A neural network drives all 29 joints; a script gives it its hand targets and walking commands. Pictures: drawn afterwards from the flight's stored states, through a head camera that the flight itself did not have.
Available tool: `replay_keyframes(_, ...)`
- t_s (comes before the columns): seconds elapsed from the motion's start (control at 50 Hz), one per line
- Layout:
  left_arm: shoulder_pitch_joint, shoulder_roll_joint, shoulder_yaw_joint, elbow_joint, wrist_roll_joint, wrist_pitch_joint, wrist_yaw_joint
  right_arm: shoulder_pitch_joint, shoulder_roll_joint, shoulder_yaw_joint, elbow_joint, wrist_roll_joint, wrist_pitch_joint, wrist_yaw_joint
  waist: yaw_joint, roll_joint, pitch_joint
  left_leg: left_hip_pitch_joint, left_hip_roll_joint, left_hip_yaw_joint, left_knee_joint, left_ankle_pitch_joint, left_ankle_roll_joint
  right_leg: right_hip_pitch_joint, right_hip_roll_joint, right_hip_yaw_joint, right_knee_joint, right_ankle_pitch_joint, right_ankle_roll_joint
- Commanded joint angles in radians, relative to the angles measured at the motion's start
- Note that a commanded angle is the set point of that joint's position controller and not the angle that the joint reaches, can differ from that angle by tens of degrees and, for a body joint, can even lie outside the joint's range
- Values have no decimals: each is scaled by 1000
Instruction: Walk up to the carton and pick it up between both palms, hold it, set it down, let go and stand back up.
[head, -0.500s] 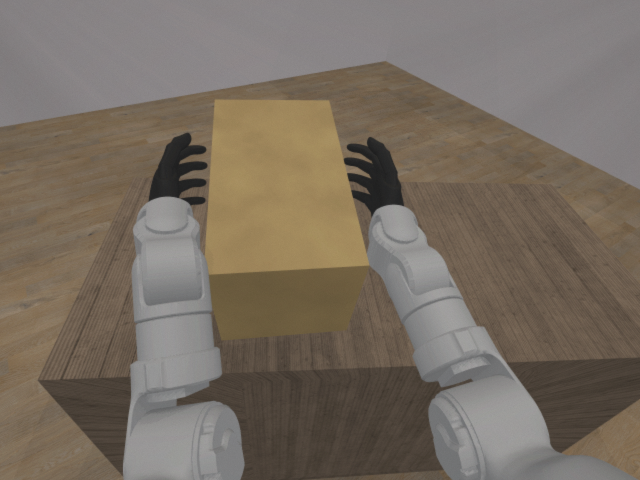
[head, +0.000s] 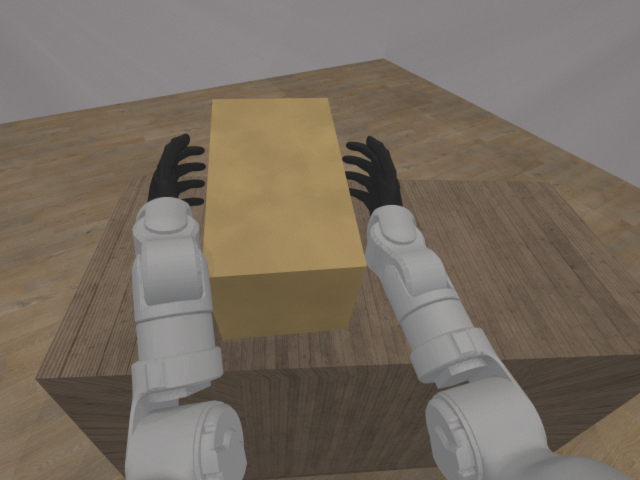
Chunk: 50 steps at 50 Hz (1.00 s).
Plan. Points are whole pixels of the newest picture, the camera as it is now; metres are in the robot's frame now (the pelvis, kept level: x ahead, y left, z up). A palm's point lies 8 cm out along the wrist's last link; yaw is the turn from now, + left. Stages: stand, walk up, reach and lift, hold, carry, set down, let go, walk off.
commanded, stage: hold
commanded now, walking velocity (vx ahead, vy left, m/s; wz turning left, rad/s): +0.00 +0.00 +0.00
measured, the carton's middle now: (278, 211) +0.41 +0.01 +0.14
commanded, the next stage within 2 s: none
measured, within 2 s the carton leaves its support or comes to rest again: neither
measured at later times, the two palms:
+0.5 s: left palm (170, 205) +0.36 +0.14 +0.20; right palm (383, 204) +0.36 -0.11 +0.19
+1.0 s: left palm (170, 208) +0.36 +0.14 +0.19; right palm (384, 205) +0.36 -0.11 +0.19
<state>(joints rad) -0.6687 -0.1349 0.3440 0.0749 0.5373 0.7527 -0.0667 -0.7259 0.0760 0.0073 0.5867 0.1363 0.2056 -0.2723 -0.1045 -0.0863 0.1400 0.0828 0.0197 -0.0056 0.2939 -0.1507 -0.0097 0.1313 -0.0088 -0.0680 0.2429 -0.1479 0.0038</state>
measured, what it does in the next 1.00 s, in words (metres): stands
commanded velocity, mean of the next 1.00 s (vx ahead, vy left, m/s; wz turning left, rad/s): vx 0.00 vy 0.00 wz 0.00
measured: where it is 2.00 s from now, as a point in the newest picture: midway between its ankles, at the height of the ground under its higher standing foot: outside the picture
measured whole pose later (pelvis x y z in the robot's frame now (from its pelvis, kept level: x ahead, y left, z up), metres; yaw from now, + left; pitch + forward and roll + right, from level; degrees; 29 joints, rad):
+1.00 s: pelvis +0.00 +0.00 +0.00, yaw +0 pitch -14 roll -1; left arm -0.66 -0.15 0.35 0.06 0.56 0.76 -0.07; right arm -0.72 0.09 0.00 0.58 0.12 0.17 -0.27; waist -0.11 -0.09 0.16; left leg 0.10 0.02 0.00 0.29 -0.14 -0.01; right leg 0.14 -0.01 -0.07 0.24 -0.14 0.00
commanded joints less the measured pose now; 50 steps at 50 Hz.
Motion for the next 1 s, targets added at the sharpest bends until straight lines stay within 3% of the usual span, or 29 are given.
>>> replay_keyframes(0.0,-482,-465,-382,-21,-155,-43,-152,-556,451,272,-221,34,-55,105,-13,81,-321,83,-48,87,-13,196,0,20,60,-81,-19,131,40)
replay_keyframes(0.98,-486,-449,-359,-30,-132,-43,-160,-524,433,253,-192,8,-76,114,-14,77,-286,82,-44,96,-28,167,10,17,54,-87,-26,101,32)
